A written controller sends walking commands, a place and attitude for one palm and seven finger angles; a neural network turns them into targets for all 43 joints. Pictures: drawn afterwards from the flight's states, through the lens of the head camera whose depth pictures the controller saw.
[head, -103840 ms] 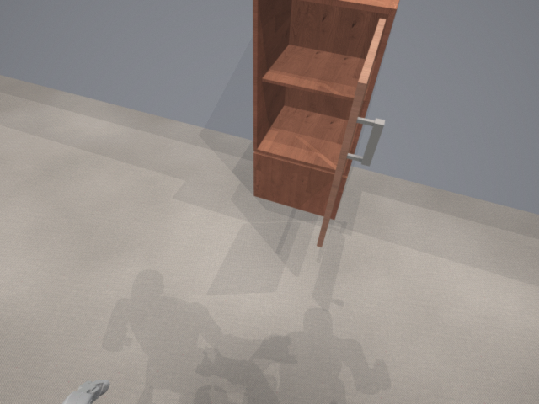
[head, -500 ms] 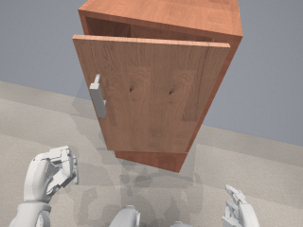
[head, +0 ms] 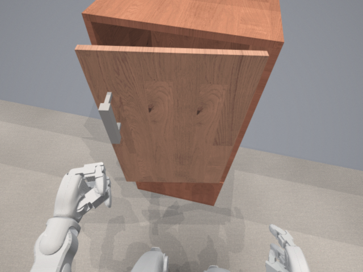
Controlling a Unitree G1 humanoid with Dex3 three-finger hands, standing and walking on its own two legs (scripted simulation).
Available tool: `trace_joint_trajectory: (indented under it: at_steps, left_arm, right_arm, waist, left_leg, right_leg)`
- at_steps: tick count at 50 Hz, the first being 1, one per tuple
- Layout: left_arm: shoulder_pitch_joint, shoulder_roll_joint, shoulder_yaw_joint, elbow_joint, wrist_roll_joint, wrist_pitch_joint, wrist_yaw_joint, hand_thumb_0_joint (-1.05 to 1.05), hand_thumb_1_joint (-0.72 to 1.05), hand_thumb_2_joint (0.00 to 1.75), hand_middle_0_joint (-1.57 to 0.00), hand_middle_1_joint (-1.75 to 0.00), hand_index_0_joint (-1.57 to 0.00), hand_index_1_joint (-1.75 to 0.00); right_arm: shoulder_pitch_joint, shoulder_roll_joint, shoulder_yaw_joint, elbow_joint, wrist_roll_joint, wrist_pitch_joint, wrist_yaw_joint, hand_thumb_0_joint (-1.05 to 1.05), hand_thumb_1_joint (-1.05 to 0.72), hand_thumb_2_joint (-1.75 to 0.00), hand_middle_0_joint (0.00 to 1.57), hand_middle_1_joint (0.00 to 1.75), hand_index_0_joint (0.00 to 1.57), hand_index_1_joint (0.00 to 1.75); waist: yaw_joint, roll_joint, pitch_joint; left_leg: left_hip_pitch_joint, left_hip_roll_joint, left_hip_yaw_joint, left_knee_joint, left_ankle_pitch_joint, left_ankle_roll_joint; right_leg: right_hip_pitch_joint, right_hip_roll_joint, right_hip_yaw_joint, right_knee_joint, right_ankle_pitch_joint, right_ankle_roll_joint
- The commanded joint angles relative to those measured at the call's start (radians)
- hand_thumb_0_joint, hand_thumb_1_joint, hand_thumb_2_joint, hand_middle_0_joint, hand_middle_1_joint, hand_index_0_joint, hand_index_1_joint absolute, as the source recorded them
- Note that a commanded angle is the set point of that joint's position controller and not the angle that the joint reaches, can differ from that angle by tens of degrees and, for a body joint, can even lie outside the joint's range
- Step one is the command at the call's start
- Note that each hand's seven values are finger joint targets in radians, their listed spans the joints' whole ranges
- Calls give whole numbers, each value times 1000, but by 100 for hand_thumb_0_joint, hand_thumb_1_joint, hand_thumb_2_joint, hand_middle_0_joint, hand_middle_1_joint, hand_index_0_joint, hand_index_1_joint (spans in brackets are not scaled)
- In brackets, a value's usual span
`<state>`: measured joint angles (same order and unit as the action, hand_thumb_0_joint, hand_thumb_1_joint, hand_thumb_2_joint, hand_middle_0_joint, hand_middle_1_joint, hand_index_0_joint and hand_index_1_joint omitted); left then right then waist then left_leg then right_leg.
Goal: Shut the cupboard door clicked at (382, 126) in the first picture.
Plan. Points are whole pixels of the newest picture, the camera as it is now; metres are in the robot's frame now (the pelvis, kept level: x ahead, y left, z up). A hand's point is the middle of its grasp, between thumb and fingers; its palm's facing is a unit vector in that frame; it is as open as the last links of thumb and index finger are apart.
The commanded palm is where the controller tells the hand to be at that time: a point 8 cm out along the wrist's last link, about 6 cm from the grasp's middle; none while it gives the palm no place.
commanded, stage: bring the fist close to the handle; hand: left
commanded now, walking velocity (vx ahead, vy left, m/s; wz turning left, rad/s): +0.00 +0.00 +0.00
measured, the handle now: (112, 118) +0.45 +0.20 +0.05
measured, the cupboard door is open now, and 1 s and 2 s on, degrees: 12 12 0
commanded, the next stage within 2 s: push the door shut along its arc in 1.02 s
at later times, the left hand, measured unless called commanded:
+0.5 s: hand (115, 157) +0.34 +0.17 +0.06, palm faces +0.04 -1.00 -0.03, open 3.1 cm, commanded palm +0.32 +0.21 +0.06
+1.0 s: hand (118, 152) +0.36 +0.17 +0.05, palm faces +0.07 -1.00 -0.01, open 3.1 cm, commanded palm +0.34 +0.21 +0.06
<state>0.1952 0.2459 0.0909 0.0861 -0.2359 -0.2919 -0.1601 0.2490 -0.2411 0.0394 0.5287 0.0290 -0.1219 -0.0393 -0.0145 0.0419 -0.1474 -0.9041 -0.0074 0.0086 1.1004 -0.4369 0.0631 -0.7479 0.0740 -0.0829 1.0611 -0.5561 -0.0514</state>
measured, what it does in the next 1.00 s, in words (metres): stands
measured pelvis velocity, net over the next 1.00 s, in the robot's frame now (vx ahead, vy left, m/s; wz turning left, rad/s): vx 0.00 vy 0.00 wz -0.02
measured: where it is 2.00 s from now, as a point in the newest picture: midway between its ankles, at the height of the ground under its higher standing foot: outside the picture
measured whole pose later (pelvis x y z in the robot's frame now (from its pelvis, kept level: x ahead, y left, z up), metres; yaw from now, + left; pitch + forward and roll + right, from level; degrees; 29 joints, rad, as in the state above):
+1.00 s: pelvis +0.00 +0.00 +0.01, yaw -1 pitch +14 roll -2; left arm -0.20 0.21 0.14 0.51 -0.18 -0.42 -0.05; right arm 0.30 -0.25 0.01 0.60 0.02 -0.03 0.00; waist -0.04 0.03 -0.14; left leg -0.89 0.00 0.04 1.05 -0.41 0.07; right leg -0.75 0.08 -0.05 1.03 -0.53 -0.04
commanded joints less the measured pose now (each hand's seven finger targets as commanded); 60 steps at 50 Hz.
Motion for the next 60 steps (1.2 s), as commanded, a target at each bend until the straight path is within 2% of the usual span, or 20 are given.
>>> trace_joint_trajectory:
  at_steps: [1, 3, 5, 7, 11, 16, 21, 25, 29, 31, 34, 36, 38, 40, 43, 46, 50, 52, 57, 60]
  left_arm:
    - [-195, 122, 119, -220, -17, -131, 59, 0, 90, 90, -130, -150, -130, -150]
    - [-156, 136, 137, -157, -11, -140, 68, 0, 90, 90, -130, -150, -130, -150]
    - [-181, 86, 75, -115, 2, -138, 55, 0, 90, 90, -130, -150, -130, -150]
    - [-229, 84, 54, -61, 10, -120, 39, 0, 90, 90, -130, -150, -130, -150]
    - [-365, 110, 70, -48, 6, -107, 25, 0, 90, 90, -130, -150, -130, -150]
    - [-480, 111, 80, -85, 15, -164, 78, 0, 90, 90, -130, -150, -130, -150]
    - [-478, 115, 93, 95, 41, -154, 96, 0, 90, 90, -130, -150, -130, -150]
    - [-583, 85, 53, 194, 44, -106, 75, 0, 90, 90, -130, -150, -130, -150]
    - [-747, 133, 101, 199, 34, -134, 83, 0, 90, 90, -130, -150, -130, -150]
    - [-810, 107, 78, 181, 39, -173, 94, 0, 90, 90, -130, -150, -130, -150]
    - [-725, 116, 92, 197, 51, -200, 106, 0, 90, 90, -130, -150, -130, -150]
    - [-678, 94, 74, 239, 59, -192, 104, 0, 90, 90, -130, -150, -130, -150]
    - [-644, 124, 105, 312, 63, -164, 98, 0, 90, 90, -130, -150, -130, -150]
    - [-654, 114, 96, 319, 59, -145, 93, 0, 90, 90, -130, -150, -130, -150]
    - [-682, 139, 127, 249, 45, -157, 100, 0, 90, 90, -130, -150, -130, -150]
    - [-696, 104, 94, 164, 43, -209, 110, 0, 90, 90, -130, -150, -130, -150]
    - [-766, 99, 65, 215, 65, -244, 113, 0, 90, 90, -130, -150, -130, -150]
    - [-763, 75, 39, 259, 73, -231, 105, 0, 90, 90, -130, -150, -130, -150]
    - [-730, 88, 61, 267, 54, -183, 89, 0, 90, 90, -130, -150, -130, -150]
    - [-838, 108, 60, 270, 62, -189, 90, 0, 90, 90, -130, -150, -130, -150]
  right_arm:
    - [-45, -127, -62, -132, -11, -49, -8, 0, -90, -90, 20, 30, 20, 30]
    - [-39, -134, -64, -123, -13, -40, 1, 0, -90, -90, 20, 30, 20, 30]
    - [-40, -133, -66, -120, -12, -34, 9, 0, -90, -90, 20, 30, 20, 30]
    - [-32, -142, -67, -115, -7, -25, 12, 0, -90, -90, 20, 30, 20, 30]
    - [-23, -151, -73, -108, -1, -15, 1, 0, -90, -90, 20, 30, 20, 30]
    - [-26, -145, -75, -83, -10, -21, 2, 0, -90, -90, 20, 30, 20, 30]
    - [-18, -148, -74, -67, -13, 1, 15, 0, -90, -90, 20, 30, 20, 30]
    - [-6, -152, -72, -70, -4, 24, 16, 0, -90, -90, 20, 30, 20, 30]
    - [2, -158, -76, -56, -5, 23, 7, 0, -90, -90, 20, 30, 20, 30]
    - [8, -154, -78, -45, -10, 16, 10, 0, -90, -90, 20, 30, 20, 30]
    - [18, -158, -83, -44, -17, 18, 22, 0, -90, -90, 20, 30, 20, 30]
    - [26, -156, -85, -44, -16, 27, 31, 0, -90, -90, 20, 30, 20, 30]
    - [40, -165, -86, -46, -13, 41, 33, 0, -90, -90, 20, 30, 20, 30]
    - [33, -162, -84, -57, -8, 55, 34, 0, -90, -90, 20, 30, 20, 30]
    - [29, -163, -87, -72, -6, 59, 28, 0, -90, -90, 20, 30, 20, 30]
    - [21, -153, -87, -66, -11, 51, 32, 0, -90, -90, 20, 30, 20, 30]
    - [18, -158, -86, -36, -15, 43, 29, 0, -90, -90, 20, 30, 20, 30]
    - [20, -161, -87, -33, -14, 44, 30, 0, -90, -90, 20, 30, 20, 30]
    - [24, -165, -91, -49, -6, 50, 27, 0, -90, -90, 20, 30, 20, 30]
    - [24, -163, -83, -41, -7, 52, 22, 0, -90, -90, 20, 30, 20, 30]
  waist:
    - [5, 13, -244]
    - [11, 10, -231]
    - [-5, 10, -219]
    - [-16, 7, -187]
    - [-22, -10, -231]
    - [-18, 44, -316]
    - [-15, -6, -258]
    - [-33, -15, -221]
    - [-42, -13, -271]
    - [-43, 27, -319]
    - [-20, 57, -377]
    - [-23, 27, -357]
    - [-22, -19, -298]
    - [-24, -55, -259]
    - [-14, -38, -291]
    - [-16, 32, -339]
    - [-53, 18, -261]
    - [-60, 31, -248]
    - [-34, -6, -318]
    - [-54, 7, -310]
  left_leg:
    - [311, 20, -88, -158, 217, -31]
    - [291, 20, -83, -154, 220, -31]
    - [292, 20, -78, -156, 205, -32]
    - [278, 20, -78, -164, 177, -31]
    - [301, 22, -81, -167, 179, -29]
    - [396, 29, -95, -162, 238, -37]
    - [328, 23, -81, -168, 204, -36]
    - [314, 22, -76, -180, 173, -32]
    - [337, 26, -85, -172, 158, -34]
    - [390, 28, -94, -165, 197, -39]
    - [436, 28, -94, -161, 267, -43]
    - [421, 28, -88, -164, 269, -42]
    - [364, 25, -83, -175, 246, -38]
    - [325, 22, -71, -188, 217, -33]
    - [344, 19, -68, -188, 225, -31]
    - [423, 25, -74, -179, 272, -38]
    - [386, 30, -91, -178, 179, -37]
    - [392, 31, -98, -185, 154, -39]
    - [416, 27, -92, -194, 192, -39]
    - [410, 27, -97, -186, 194, -37]
  right_leg:
    - [9, -28, 63, -155, 284, 19]
    - [13, -27, 68, -155, 292, 20]
    - [-7, -32, 68, -158, 282, 25]
    - [-18, -33, 73, -172, 262, 26]
    - [-6, -34, 80, -181, 263, 27]
    - [-31, -30, 64, -156, 284, 20]
    - [-26, -30, 71, -166, 278, 23]
    - [-33, -32, 77, -192, 265, 27]
    - [-45, -31, 80, -193, 236, 25]
    - [-60, -29, 72, -172, 256, 19]
    - [-49, -26, 64, -155, 303, 15]
    - [-47, -24, 63, -160, 316, 20]
    - [-34, -22, 63, -171, 315, 23]
    - [-12, -26, 72, -190, 310, 27]
    - [11, -25, 75, -191, 315, 24]
    - [-12, -23, 68, -174, 331, 20]
    - [-89, -23, 67, -177, 241, 22]
    - [-112, -24, 64, -182, 217, 21]
    - [-50, -26, 66, -193, 260, 21]
    - [-70, -28, 65, -184, 260, 22]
